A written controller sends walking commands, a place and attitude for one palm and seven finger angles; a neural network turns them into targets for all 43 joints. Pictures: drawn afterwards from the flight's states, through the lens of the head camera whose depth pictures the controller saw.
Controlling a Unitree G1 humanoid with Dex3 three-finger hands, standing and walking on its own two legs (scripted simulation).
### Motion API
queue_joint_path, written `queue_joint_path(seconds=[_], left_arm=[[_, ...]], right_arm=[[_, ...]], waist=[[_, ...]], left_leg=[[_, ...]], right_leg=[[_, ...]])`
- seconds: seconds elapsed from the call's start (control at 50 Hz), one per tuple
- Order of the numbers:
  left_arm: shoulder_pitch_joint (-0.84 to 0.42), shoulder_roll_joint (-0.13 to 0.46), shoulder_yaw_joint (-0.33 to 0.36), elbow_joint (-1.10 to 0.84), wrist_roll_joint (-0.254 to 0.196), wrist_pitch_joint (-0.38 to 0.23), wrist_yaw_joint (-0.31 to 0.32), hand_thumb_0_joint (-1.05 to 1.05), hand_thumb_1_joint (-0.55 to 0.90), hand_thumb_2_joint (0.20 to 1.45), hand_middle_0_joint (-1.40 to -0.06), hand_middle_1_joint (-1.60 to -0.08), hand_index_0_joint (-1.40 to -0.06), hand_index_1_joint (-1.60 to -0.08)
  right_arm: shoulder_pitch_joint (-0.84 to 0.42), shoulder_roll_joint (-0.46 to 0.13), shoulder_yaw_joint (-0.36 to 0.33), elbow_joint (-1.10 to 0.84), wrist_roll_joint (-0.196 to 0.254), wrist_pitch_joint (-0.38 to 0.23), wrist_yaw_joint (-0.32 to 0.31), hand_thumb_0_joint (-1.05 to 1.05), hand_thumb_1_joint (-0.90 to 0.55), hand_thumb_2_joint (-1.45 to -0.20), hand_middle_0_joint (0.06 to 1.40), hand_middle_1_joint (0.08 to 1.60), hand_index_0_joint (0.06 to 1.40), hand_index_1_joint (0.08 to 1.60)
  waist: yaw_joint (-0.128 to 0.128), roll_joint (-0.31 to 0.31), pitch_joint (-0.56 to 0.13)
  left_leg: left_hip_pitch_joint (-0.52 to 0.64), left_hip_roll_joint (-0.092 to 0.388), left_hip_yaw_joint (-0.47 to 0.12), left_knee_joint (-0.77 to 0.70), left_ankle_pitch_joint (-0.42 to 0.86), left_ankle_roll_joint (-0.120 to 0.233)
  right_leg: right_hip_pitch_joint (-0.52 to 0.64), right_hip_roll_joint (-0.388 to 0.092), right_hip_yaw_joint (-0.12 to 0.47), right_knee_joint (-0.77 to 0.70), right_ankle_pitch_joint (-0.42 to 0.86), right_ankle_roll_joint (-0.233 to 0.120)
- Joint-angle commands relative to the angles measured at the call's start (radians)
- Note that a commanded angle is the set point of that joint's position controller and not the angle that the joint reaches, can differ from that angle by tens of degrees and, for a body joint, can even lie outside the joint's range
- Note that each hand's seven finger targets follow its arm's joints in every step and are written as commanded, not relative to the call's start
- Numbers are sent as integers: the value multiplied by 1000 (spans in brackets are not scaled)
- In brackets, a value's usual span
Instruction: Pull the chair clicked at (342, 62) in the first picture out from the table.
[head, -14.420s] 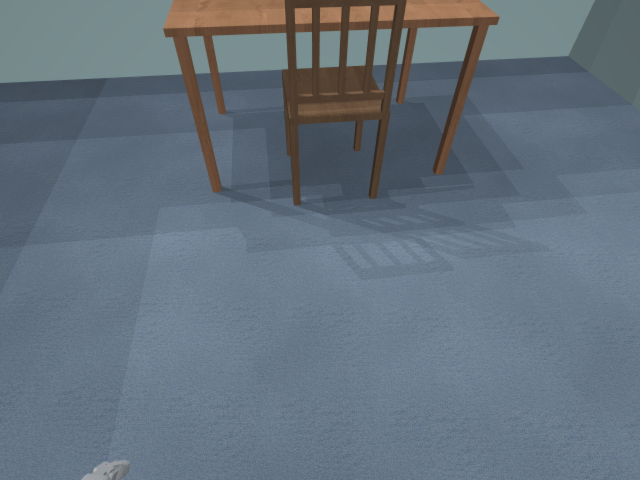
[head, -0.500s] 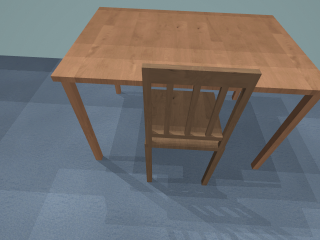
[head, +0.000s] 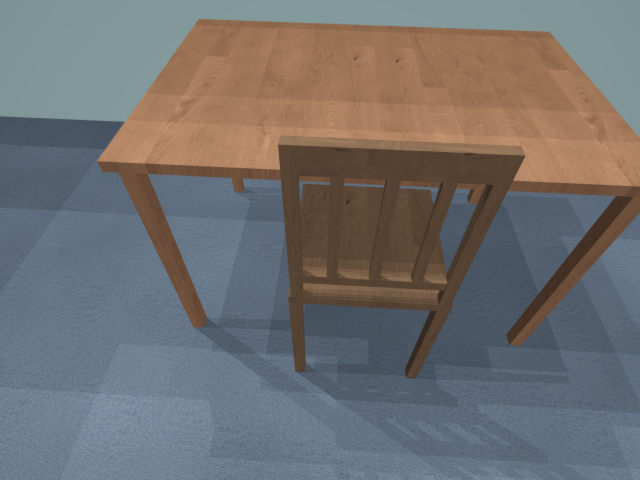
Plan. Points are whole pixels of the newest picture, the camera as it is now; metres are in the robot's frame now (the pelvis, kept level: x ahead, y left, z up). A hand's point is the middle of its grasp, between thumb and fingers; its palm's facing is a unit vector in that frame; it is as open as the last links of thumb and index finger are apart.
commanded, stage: look again from close up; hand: left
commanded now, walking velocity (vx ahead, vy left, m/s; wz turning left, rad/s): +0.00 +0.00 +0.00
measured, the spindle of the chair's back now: (382, 233) +0.58 -0.08 -0.09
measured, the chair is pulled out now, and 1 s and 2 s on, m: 0.00 0.00 0.00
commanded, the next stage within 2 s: shuffle to correct the standing spot in 0.18 s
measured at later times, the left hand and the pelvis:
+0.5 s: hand out of the picture -0.03 +0.14 -0.18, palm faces +0.05 -0.99 -0.16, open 7.4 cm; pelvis +0.02 -0.01 -0.01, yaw +0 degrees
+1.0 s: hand out of the picture +0.04 +0.07 -0.20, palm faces -0.01 -0.99 -0.14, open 7.4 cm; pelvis +0.08 -0.09 -0.02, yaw -3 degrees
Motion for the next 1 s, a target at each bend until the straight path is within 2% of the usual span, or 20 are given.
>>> queue_joint_path(seconds=[0.0,0.26,0.38,0.56,0.6,0.62,0.64,0.66,0.68,0.7,0.76,0.82,0.84,0.86,0.88,0.9,0.92,0.94,0.96,0.98], left_arm=[[105,98,22,-20,3,-6,1,0,900,900,-200,-300,-200,-300],[124,94,23,-13,3,-6,4,0,900,900,-200,-300,-200,-300],[127,82,34,0,11,14,-15,0,900,900,-200,-300,-200,-300],[162,70,67,-45,22,27,-34,0,900,900,-200,-300,-200,-300],[189,69,80,-54,24,28,-36,0,900,900,-200,-300,-200,-300],[224,85,88,-50,27,28,-35,0,900,900,-200,-300,-200,-300],[285,134,102,-34,32,27,-28,0,900,900,-200,-300,-200,-300],[342,127,94,-15,25,29,-17,0,900,900,-200,-300,-200,-300],[333,93,82,-15,24,25,-6,0,900,900,-200,-300,-200,-300],[300,93,78,-29,26,20,-1,0,900,900,-200,-300,-200,-300],[224,110,71,-66,30,11,2,0,900,900,-200,-300,-200,-300],[141,143,81,-94,24,13,-10,0,900,900,-200,-300,-200,-300],[105,152,86,-106,19,15,-16,0,900,900,-200,-300,-200,-300],[73,144,82,-121,14,18,-24,0,900,900,-200,-300,-200,-300],[55,95,86,-140,-5,17,-32,0,900,900,-200,-300,-200,-300],[74,132,98,-173,8,27,-28,0,900,900,-200,-300,-200,-300],[50,145,103,-213,26,32,-36,0,900,900,-200,-300,-200,-300],[52,103,97,-206,38,34,-40,0,900,900,-200,-300,-200,-300],[54,99,97,-204,35,44,-47,0,900,900,-200,-300,-200,-300],[55,100,98,-189,35,55,-55,0,900,900,-200,-300,-200,-300]], right_arm=[[42,-91,-15,-32,2,-15,-3,0,-900,-900,200,300,200,300],[44,-87,-15,-28,4,-13,-7,0,-900,-900,200,300,200,300],[66,-99,-30,-11,-8,-6,-8,0,-900,-900,200,300,200,300],[132,-165,-77,-39,-18,-14,-36,0,-900,-900,200,300,200,300],[106,-161,-82,-58,-18,-11,-39,0,-900,-900,200,300,200,300],[72,-135,-78,-74,-14,-13,-38,0,-900,-900,200,300,200,300],[17,-77,-66,-99,-8,-17,-35,0,-900,-900,200,300,200,300],[-64,-66,-63,-119,-17,-11,-42,0,-900,-900,200,300,200,300],[-59,-77,-64,-114,-22,-11,-42,0,-900,-900,200,300,200,300],[-45,-79,-66,-105,-18,-12,-36,0,-900,-900,200,300,200,300],[-40,-67,-66,-115,-17,-9,-21,0,-900,-900,200,300,200,300],[64,-67,-68,-102,-10,-10,-38,0,-900,-900,200,300,200,300],[162,-85,-76,-76,-11,-12,-50,0,-900,-900,200,300,200,300],[290,-115,-87,-37,-13,-15,-56,0,-900,-900,200,300,200,300],[358,-162,-102,-32,-31,-20,-56,0,-900,-900,200,300,200,300],[303,-194,-91,-69,-19,-17,-45,0,-900,-900,200,300,200,300],[217,-214,-89,-121,-22,-28,-40,0,-900,-900,200,300,200,300],[119,-166,-71,-133,-24,-45,-43,0,-900,-900,200,300,200,300],[47,-150,-70,-159,-20,-53,-43,0,-900,-900,200,300,200,300],[37,-142,-65,-158,-22,-56,-36,0,-900,-900,200,300,200,300]], waist=[[-3,-8,34],[0,-22,46],[-17,-6,97],[-14,104,22],[16,77,15],[38,-18,20],[63,-229,36],[84,-220,120],[60,-130,143],[40,-80,110],[0,-78,62],[-66,-131,3],[-112,-142,-19],[-175,-91,-69],[-211,144,-83],[-144,129,-76],[-107,34,-4],[-37,77,31],[-14,152,83],[0,119,89]], left_leg=[[84,114,-86,-25,219,19],[81,112,-79,-17,212,18],[29,131,-93,3,-46,37],[32,324,-330,33,97,186],[-103,294,-267,124,87,165],[-248,208,-136,236,42,111],[-418,57,86,453,-146,32],[-535,38,103,641,-412,5],[-548,71,72,728,-395,9],[-533,74,98,767,-376,7],[-393,51,176,596,-318,18],[-157,-1,231,346,-190,46],[-18,10,204,241,-119,71],[186,87,112,125,35,108],[283,405,-266,6,295,253],[182,562,-513,-54,368,349],[64,562,-520,-64,310,339],[17,515,-471,-107,216,297],[-72,495,-422,-141,122,277],[-115,436,-319,-142,141,240]], right_leg=[[-135,-140,83,-73,296,13],[-130,-141,83,-78,333,19],[-204,-102,67,-56,-37,-10],[-290,-36,2,240,-28,0],[-176,-45,22,164,-14,7],[-43,-87,94,41,56,-2],[93,-232,261,-88,348,-31],[102,-316,312,-76,815,-50],[89,-294,241,-5,1115,-30],[114,-260,176,41,1245,-18],[60,-195,98,60,1249,-48],[-23,-142,44,142,1315,25],[-104,-115,23,255,1285,40],[-244,-106,20,470,1043,46],[-470,7,-31,906,114,86],[-554,27,91,1121,-210,64],[-581,-18,150,1130,-185,33],[-633,-48,129,1096,-116,34],[-621,-93,135,1055,-91,38],[-578,-111,118,986,-51,44]])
